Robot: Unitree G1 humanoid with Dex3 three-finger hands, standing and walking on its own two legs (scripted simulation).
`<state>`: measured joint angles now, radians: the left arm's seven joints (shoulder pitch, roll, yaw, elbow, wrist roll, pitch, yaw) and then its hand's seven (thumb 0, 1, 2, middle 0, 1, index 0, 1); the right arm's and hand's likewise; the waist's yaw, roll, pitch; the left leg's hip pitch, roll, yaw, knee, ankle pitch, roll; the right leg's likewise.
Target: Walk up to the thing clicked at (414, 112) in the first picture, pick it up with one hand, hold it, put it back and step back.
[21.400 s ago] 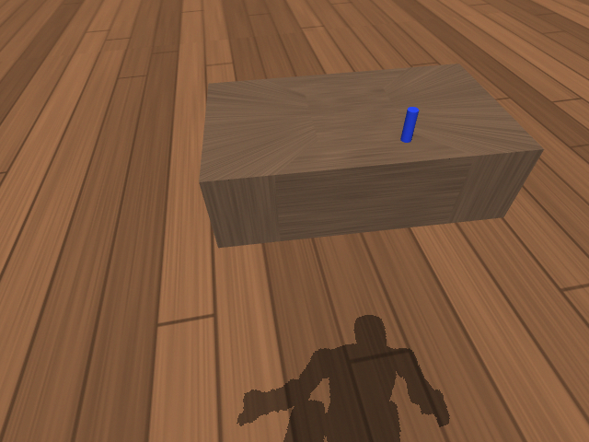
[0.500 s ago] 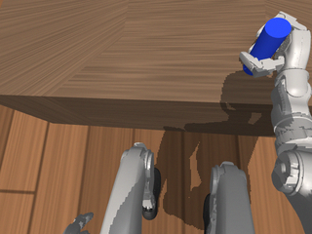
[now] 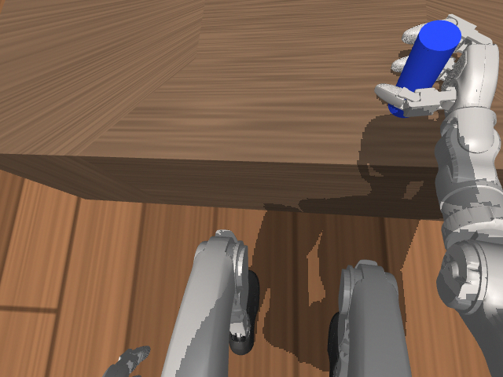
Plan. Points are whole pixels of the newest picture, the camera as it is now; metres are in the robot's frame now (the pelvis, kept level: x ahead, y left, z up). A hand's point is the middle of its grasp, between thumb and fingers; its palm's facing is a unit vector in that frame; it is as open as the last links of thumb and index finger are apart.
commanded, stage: open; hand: right
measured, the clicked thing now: (418, 76) +0.55 -0.12 +0.01
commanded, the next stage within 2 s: withdraw in 0.08 s
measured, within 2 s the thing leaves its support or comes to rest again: rests again in 0.96 s
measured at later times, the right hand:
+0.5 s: hand (456, 40) +0.57 -0.15 +0.05, palm faces +0.06 +1.00 -0.06, open 12.3 cm
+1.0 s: hand out of the picture +0.54 -0.25 +0.16, palm faces +0.19 +0.93 -0.32, open 16.9 cm
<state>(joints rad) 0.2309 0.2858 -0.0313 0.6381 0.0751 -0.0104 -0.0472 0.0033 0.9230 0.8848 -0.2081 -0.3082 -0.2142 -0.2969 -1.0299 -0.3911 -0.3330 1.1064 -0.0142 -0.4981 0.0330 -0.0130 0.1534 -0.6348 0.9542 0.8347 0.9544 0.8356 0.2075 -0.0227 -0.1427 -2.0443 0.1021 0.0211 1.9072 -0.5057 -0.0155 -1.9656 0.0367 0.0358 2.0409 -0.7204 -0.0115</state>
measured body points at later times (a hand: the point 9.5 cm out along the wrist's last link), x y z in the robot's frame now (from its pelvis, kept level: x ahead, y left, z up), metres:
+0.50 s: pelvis +0.00 +0.00 +0.02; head +0.23 -0.02 +0.41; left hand +0.05 +0.28 -0.10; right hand +0.56 -0.21 +0.05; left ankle +0.13 +0.14 -0.41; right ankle +0.06 -0.11 -0.41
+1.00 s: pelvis +0.04 +0.01 +0.18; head +0.20 -0.02 +0.60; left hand +0.06 +0.28 +0.07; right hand +0.53 -0.30 +0.19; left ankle +0.13 +0.14 -0.41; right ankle +0.06 -0.11 -0.41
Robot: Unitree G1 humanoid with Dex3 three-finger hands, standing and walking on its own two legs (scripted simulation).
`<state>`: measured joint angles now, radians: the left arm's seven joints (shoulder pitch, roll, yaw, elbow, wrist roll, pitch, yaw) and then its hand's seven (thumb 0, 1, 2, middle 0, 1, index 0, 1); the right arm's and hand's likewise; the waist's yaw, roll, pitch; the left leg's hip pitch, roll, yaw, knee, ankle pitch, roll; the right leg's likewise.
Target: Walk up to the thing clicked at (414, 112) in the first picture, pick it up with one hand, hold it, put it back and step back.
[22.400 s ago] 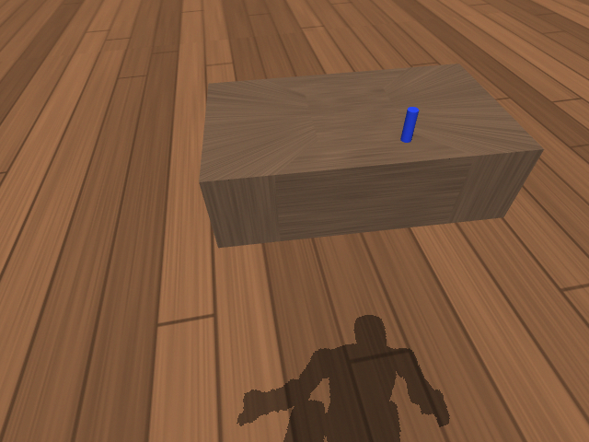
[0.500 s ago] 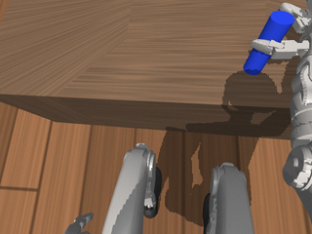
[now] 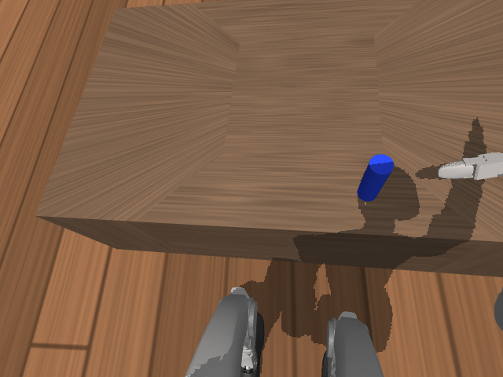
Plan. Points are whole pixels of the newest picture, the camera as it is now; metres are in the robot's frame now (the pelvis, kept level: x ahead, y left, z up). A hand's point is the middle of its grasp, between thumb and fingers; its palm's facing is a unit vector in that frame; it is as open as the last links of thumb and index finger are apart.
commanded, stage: home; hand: right
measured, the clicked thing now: (373, 179) +0.51 -0.15 -0.17
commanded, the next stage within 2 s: none
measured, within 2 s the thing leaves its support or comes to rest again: neither
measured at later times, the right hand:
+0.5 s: hand (471, 231) +0.35 -0.22 +0.02, palm faces +0.17 +0.94 -0.30, open 17.0 cm
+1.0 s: hand (459, 341) +0.22 -0.18 +0.04, palm faces +0.17 +0.95 -0.26, open 17.4 cm
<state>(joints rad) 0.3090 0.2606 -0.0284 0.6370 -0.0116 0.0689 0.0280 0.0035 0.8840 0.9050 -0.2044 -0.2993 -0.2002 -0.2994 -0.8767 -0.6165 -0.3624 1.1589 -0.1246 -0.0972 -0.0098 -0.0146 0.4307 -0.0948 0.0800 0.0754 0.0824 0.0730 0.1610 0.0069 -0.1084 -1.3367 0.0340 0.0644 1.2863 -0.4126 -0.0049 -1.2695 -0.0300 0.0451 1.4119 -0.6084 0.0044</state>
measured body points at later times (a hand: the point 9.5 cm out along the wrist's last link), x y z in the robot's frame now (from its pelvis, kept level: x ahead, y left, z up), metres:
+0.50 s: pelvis +0.06 +0.00 +0.10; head +0.12 -0.02 +0.55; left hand +0.13 +0.26 -0.01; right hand +0.34 -0.27 +0.04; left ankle +0.09 +0.13 -0.59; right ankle +0.02 -0.12 -0.59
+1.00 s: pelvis +0.06 +0.01 +0.11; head +0.09 +0.01 +0.56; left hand +0.25 +0.24 +0.04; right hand +0.21 -0.23 +0.06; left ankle +0.09 +0.13 -0.59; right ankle +0.02 -0.12 -0.59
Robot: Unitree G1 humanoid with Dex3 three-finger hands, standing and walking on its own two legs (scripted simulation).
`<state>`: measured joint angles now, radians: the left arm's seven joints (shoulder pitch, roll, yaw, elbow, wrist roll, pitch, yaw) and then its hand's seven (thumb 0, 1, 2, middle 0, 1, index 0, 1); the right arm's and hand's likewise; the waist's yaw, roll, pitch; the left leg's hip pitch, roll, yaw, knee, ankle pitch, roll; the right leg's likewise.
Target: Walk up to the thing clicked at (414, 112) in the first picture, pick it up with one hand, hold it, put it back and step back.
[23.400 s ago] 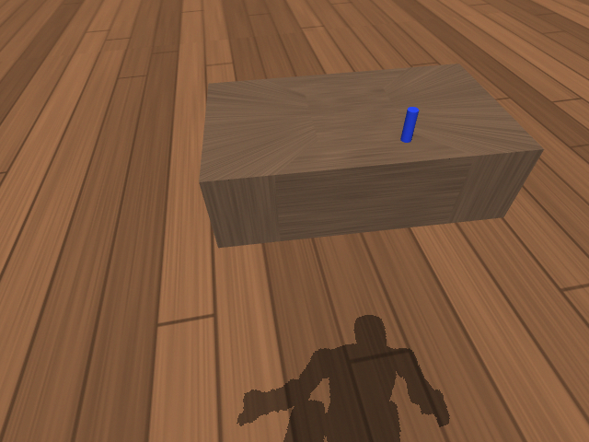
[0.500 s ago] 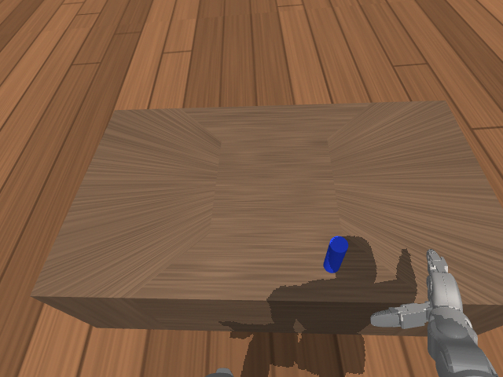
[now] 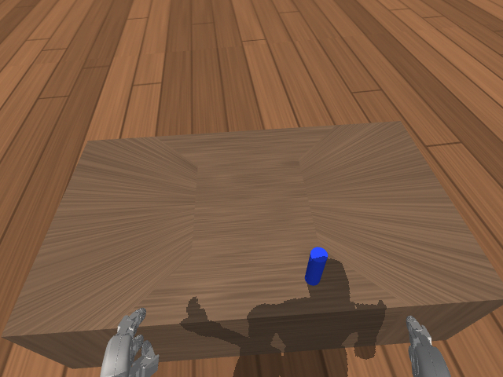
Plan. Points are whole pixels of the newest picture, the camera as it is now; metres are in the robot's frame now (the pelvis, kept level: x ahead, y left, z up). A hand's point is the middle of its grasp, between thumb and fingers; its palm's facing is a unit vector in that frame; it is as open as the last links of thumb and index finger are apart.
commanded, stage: home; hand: right
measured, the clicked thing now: (315, 267) +0.45 -0.14 -0.28
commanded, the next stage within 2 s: stand in 1.74 s
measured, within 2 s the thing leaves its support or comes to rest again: neither
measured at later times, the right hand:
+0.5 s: hand out of the picture +0.09 -0.24 -0.11, palm faces -0.01 +0.93 -0.37, open 17.3 cm
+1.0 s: hand out of the picture +0.03 -0.24 -0.11, palm faces +0.01 +0.93 -0.36, open 17.3 cm
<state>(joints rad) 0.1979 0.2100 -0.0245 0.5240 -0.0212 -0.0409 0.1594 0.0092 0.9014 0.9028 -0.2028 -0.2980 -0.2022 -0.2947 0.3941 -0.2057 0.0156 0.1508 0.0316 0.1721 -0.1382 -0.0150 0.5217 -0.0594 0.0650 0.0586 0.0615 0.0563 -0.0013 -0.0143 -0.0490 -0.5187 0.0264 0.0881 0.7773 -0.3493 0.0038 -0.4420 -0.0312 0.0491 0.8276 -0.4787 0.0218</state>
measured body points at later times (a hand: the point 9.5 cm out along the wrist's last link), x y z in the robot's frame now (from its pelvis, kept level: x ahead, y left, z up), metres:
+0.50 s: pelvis +0.00 +0.00 +0.03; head -0.01 +0.01 +0.47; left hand +0.09 +0.28 -0.10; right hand +0.09 -0.29 -0.08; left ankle +0.03 +0.12 -0.71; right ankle -0.03 -0.13 -0.71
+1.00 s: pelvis -0.01 +0.01 +0.04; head -0.03 +0.03 +0.49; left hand +0.05 +0.30 -0.11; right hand +0.03 -0.28 -0.09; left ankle +0.03 +0.12 -0.71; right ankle -0.03 -0.13 -0.71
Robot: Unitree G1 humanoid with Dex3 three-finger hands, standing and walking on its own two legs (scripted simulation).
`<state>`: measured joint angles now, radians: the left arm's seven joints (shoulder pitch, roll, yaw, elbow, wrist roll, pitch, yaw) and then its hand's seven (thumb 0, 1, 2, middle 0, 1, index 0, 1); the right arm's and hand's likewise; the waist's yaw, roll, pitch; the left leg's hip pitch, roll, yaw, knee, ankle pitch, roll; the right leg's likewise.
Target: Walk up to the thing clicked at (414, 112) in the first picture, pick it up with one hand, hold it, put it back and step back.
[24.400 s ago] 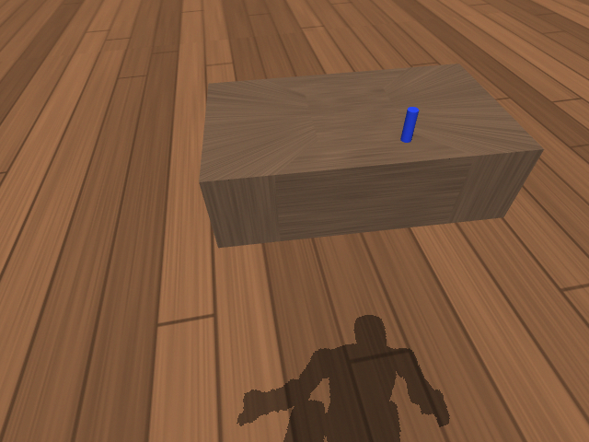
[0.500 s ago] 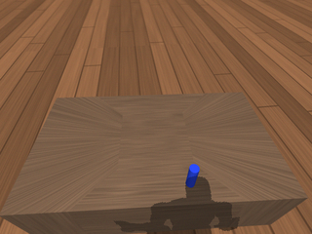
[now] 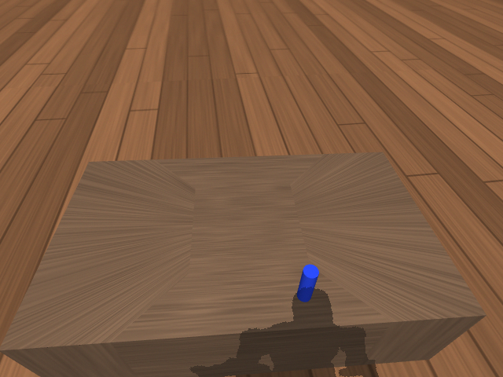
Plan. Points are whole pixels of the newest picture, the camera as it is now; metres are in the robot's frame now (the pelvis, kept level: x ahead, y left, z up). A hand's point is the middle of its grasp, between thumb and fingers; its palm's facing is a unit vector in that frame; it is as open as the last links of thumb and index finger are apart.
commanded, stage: home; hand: right
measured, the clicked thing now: (307, 283) +0.47 -0.15 -0.32
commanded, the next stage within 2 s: stand in 0.74 s
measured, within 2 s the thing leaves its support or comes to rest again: neither
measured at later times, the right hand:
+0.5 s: hand out of the picture +0.07 -0.25 -0.15, palm faces +0.00 +0.94 -0.35, open 17.4 cm
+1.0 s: hand out of the picture +0.09 -0.25 -0.15, palm faces +0.00 +0.93 -0.36, open 16.3 cm
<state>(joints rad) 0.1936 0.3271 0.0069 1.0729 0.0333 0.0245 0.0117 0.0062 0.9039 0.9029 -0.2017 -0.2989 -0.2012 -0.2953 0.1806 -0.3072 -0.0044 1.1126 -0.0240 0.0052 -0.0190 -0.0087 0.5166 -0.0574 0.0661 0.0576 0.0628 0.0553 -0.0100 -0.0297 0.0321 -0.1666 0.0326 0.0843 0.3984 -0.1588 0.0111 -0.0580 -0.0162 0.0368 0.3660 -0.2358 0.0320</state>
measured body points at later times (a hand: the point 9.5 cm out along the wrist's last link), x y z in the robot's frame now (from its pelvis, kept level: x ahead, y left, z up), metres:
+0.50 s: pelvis +0.00 +0.00 +0.00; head +0.00 +0.01 +0.45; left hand +0.05 +0.29 -0.14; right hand +0.07 -0.30 -0.13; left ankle +0.04 +0.11 -0.74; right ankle -0.02 -0.14 -0.74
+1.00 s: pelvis +0.01 +0.00 +0.00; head +0.02 +0.01 +0.45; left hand +0.08 +0.29 -0.14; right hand +0.09 -0.30 -0.13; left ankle +0.04 +0.11 -0.74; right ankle -0.02 -0.14 -0.74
